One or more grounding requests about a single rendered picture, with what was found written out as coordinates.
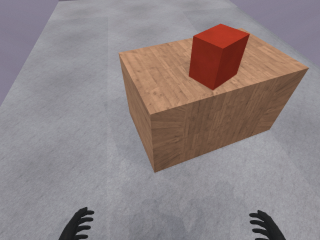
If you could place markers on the left robot hand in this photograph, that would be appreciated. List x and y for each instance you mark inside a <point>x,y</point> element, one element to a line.
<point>72,228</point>

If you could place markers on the carton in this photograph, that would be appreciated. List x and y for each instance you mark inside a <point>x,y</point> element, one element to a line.
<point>216,55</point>

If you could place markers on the pedestal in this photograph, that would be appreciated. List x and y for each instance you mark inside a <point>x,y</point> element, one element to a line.
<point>178,118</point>

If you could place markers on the right robot hand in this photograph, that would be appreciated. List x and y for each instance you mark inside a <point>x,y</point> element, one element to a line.
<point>272,230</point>

